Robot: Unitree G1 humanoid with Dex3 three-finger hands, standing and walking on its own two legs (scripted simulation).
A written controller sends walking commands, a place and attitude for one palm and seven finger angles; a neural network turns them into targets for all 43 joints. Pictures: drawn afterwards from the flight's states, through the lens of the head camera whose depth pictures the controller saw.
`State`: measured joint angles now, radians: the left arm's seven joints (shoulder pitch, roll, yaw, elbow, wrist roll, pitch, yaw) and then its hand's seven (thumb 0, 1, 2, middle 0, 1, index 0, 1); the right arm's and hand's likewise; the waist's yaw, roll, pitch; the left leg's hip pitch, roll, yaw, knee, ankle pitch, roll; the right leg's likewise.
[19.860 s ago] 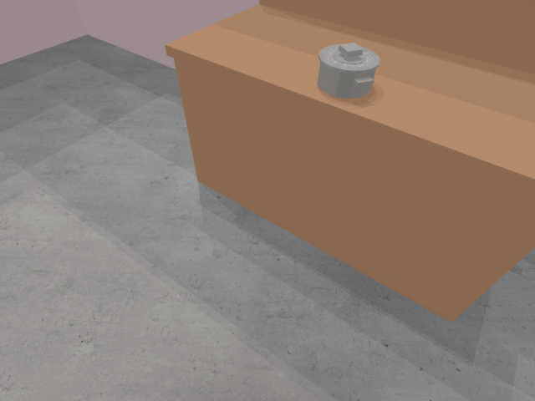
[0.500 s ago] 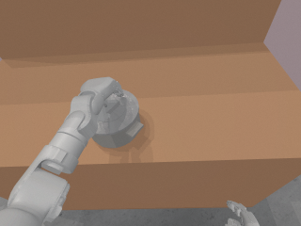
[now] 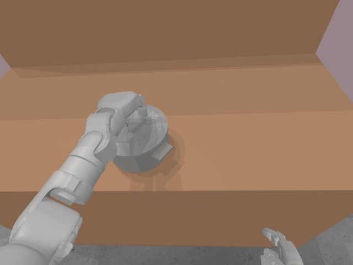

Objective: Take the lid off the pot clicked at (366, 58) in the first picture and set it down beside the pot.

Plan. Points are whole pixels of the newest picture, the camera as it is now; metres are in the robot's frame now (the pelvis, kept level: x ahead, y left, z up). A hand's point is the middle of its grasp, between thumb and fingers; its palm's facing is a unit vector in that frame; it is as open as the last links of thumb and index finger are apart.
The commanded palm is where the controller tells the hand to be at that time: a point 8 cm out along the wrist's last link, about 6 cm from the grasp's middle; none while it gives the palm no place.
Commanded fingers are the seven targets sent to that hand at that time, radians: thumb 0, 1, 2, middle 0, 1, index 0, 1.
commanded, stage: close the fingers and squeeze the knob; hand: left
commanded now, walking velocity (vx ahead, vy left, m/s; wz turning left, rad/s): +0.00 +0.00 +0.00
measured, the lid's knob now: (131, 122) +0.44 +0.14 +0.08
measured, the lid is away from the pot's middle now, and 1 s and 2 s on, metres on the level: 0.00 0.00 0.01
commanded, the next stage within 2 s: lift the lid straight up in 1.02 s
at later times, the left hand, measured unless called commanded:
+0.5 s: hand (126, 124) +0.41 +0.14 +0.10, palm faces -0.32 -0.08 -0.94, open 8.9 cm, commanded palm +0.40 +0.15 +0.16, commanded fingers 0.00 0.23 0.97 -0.75 -0.97 -0.69 -0.93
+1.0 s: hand (125, 124) +0.42 +0.14 +0.10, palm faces -0.31 -0.09 -0.95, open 8.9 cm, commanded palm +0.40 +0.15 +0.16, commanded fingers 0.00 0.42 1.10 -0.90 -1.03 -0.80 -0.96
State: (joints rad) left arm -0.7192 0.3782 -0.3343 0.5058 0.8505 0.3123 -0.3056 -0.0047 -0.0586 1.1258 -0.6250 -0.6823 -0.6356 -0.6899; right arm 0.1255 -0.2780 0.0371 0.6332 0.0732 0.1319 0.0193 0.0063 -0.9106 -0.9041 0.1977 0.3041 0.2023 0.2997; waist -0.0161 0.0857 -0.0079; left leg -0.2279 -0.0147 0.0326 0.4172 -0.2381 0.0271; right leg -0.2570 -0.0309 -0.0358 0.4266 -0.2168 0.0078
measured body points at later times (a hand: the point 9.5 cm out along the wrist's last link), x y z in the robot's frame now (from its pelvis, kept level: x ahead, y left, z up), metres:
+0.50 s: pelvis +0.00 +0.00 +0.00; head +0.02 -0.03 +0.45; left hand +0.43 +0.14 +0.15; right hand +0.14 -0.25 -0.13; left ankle -0.02 +0.10 -0.74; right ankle +0.00 -0.13 -0.74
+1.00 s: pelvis +0.00 +0.00 +0.00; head +0.03 -0.03 +0.45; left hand +0.43 +0.15 +0.15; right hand +0.15 -0.24 -0.12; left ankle -0.02 +0.10 -0.74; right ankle +0.00 -0.13 -0.74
